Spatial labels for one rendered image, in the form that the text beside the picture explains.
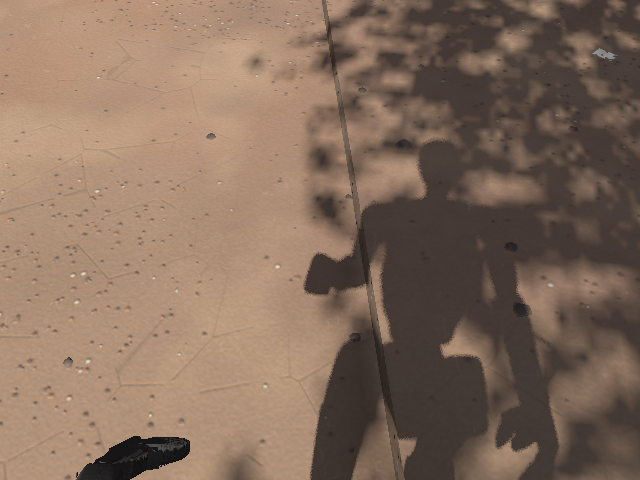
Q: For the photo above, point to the robot left hand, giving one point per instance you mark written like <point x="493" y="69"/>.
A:
<point x="133" y="456"/>

